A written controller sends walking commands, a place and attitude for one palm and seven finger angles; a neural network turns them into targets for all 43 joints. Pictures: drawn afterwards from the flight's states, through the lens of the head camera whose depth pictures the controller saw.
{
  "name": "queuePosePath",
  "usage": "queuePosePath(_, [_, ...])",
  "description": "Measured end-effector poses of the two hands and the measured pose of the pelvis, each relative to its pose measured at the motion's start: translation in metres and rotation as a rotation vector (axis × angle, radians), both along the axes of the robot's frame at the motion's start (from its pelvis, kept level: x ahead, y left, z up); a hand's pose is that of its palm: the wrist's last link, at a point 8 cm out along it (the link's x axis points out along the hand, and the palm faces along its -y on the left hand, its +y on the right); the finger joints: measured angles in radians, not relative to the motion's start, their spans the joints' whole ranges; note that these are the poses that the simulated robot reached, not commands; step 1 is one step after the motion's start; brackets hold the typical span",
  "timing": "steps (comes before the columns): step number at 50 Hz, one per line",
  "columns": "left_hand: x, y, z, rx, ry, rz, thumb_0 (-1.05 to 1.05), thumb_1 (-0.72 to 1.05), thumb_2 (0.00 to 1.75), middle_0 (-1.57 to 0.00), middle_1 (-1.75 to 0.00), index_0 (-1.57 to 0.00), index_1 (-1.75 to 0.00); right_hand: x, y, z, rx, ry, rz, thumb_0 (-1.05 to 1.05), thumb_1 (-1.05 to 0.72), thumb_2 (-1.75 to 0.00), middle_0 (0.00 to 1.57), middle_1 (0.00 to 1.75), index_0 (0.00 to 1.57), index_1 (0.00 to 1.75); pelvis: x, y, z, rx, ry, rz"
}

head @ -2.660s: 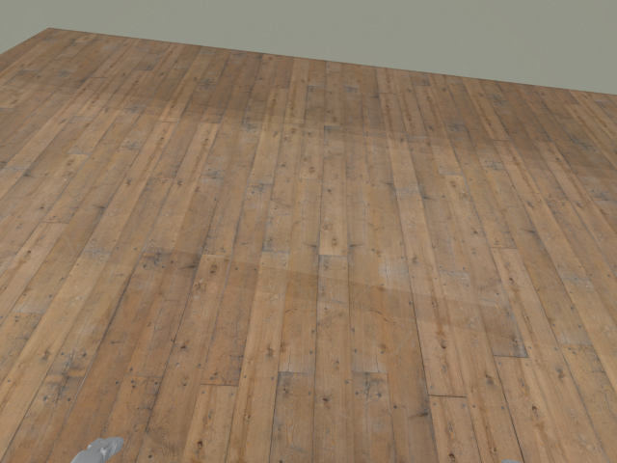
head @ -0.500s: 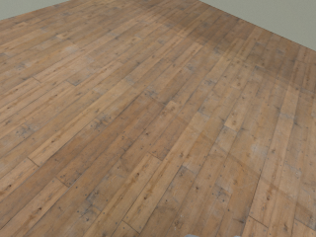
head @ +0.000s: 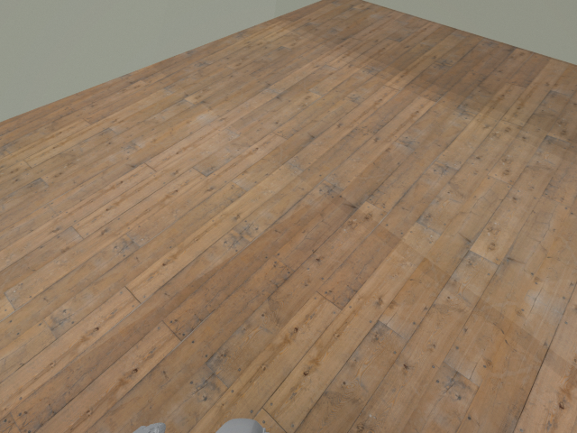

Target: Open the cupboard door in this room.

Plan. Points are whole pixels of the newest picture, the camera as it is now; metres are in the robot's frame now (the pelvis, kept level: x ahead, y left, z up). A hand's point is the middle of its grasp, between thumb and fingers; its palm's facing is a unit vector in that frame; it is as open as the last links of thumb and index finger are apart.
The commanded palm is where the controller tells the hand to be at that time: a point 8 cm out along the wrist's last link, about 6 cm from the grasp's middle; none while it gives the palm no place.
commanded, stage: turn or walk to find it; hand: left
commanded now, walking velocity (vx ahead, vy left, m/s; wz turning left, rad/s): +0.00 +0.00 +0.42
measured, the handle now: out of the picture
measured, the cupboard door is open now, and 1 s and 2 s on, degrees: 0 0 0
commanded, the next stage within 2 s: none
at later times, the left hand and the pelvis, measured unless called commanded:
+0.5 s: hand out of the picture -0.05 +0.26 -0.18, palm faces +0.28 -0.93 -0.22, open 7.4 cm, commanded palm none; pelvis -0.03 +0.05 +0.00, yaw +12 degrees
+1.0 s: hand out of the picture -0.04 +0.20 -0.14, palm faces +0.42 -0.86 -0.28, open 7.4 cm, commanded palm none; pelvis -0.05 -0.02 +0.00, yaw +25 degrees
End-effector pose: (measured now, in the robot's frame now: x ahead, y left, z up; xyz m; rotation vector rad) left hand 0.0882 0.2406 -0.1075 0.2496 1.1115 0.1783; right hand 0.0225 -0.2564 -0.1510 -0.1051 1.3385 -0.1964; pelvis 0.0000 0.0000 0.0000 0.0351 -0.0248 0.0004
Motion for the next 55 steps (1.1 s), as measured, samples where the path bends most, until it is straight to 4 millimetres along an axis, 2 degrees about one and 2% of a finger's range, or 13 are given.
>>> queuePosePath(5, [-0.034,-0.006,-0.007,-0.025,0.052,0.065,0.01,0.9,0.89,-0.21,-0.3,-0.2,-0.3,-0.001,-0.007,0.007,-0.017,0.038,0.046,0.01,-0.91,-0.9,0.19,0.3,0.19,0.3,-0.003,-0.004,0.003,-0.004,0.005,0.051])
queuePosePath(9, [-0.064,-0.003,-0.016,-0.05,0.098,0.124,0.01,0.9,0.89,-0.21,-0.3,-0.2,-0.3,0.009,-0.002,0.011,-0.034,0.058,0.101,0.01,-0.91,-0.9,0.19,0.3,0.19,0.3,-0.006,-0.001,0.003,-0.01,0.009,0.09])
queuePosePath(13, [-0.099,0.008,-0.029,-0.074,0.151,0.188,0.01,0.9,0.89,-0.21,-0.3,-0.2,-0.3,0.033,0.015,0.015,-0.051,0.028,0.17,0.01,-0.91,-0.9,0.19,0.3,0.19,0.3,-0.012,0.009,-0.001,-0.022,0.014,0.127])
queuePosePath(19, [-0.146,0.041,-0.056,-0.104,0.216,0.291,0.01,0.9,0.89,-0.21,-0.3,-0.2,-0.3,0.074,0.057,0.021,-0.081,-0.103,0.278,0.01,-0.91,-0.9,0.19,0.3,0.19,0.3,-0.021,0.034,-0.013,-0.037,0.01,0.186])
queuePosePath(23, [-0.157,0.056,-0.05,-0.103,0.231,0.324,0.01,0.9,0.89,-0.2,-0.3,-0.2,-0.3,0.084,0.08,0.033,-0.08,-0.156,0.316,0.01,-0.9,-0.9,0.2,0.3,0.2,0.3,-0.025,0.043,-0.005,-0.052,0.001,0.201])
queuePosePath(30, [-0.146,0.07,-0.032,-0.082,0.134,0.349,0.01,0.9,0.89,-0.2,-0.3,-0.2,-0.3,0.08,0.097,0.038,-0.048,-0.17,0.35,0.0,-0.9,-0.9,0.2,0.3,0.2,0.3,-0.033,0.048,0.005,-0.056,-0.004,0.248])
queuePosePath(36, [-0.131,0.063,-0.021,-0.056,0.067,0.353,0.01,0.9,0.89,-0.2,-0.3,-0.2,-0.3,0.061,0.083,0.027,-0.026,-0.122,0.352,0.0,-0.9,-0.9,0.2,0.3,0.2,0.3,-0.04,0.036,0.004,-0.044,-0.003,0.294])
queuePosePath(43, [-0.12,0.031,-0.011,-0.012,-0.016,0.358,0.01,0.9,0.89,-0.2,-0.3,-0.2,-0.3,0.036,0.041,0.0,0.001,-0.033,0.355,0.01,-0.9,-0.9,0.2,0.3,0.2,0.3,-0.047,0.004,-0.006,-0.017,0.006,0.35])
queuePosePath(45, [-0.127,0.019,-0.007,-0.002,-0.025,0.365,0.01,0.9,0.89,-0.2,-0.3,-0.2,-0.3,0.034,0.03,-0.005,0.005,-0.012,0.361,0.01,-0.9,-0.9,0.2,0.3,0.2,0.3,-0.05,-0.004,-0.006,-0.019,-0.005,0.375])
queuePosePath(49, [-0.152,-0.003,0.001,-0.006,-0.014,0.42,0.01,0.9,0.89,-0.21,-0.3,-0.2,-0.3,0.035,0.013,0.0,0.004,0.019,0.398,0.01,-0.9,-0.9,0.2,0.3,0.2,0.3,-0.053,-0.017,0.001,0.002,-0.012,0.42])
queuePosePath(55, [-0.191,-0.025,-0.003,-0.031,0.033,0.497,0.01,0.9,0.89,-0.21,-0.3,-0.2,-0.3,0.039,0.002,0.006,-0.016,0.038,0.461,0.01,-0.91,-0.9,0.19,0.3,0.19,0.3,-0.061,-0.026,0.004,0.002,-0.011,0.485])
